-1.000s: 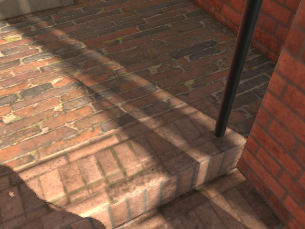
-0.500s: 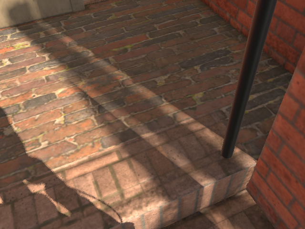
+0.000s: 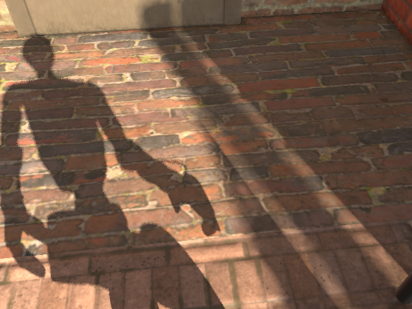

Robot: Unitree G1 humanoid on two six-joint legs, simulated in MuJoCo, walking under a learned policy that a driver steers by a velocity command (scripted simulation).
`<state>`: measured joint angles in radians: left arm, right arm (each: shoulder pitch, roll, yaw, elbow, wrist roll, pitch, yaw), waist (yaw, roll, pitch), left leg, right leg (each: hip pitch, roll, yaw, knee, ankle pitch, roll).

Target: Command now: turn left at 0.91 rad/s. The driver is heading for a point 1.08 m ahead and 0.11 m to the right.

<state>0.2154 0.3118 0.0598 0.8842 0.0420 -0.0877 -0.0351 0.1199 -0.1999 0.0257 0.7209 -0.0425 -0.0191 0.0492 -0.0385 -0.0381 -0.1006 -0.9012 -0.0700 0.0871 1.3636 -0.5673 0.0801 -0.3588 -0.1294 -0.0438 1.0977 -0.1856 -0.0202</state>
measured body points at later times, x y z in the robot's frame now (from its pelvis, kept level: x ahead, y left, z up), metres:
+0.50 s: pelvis +0.10 -0.04 +0.12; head +0.11 -0.05 +0.57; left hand +0.16 +0.22 +0.03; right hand +0.37 -0.20 +0.04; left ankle +0.07 +0.09 -0.60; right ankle +0.12 -0.13 -0.60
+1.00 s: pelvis +0.23 +0.07 +0.14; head +0.27 +0.07 +0.59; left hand +0.16 +0.34 +0.02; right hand +0.53 -0.08 +0.13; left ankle +0.32 +0.22 -0.42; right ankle +0.12 -0.12 -0.59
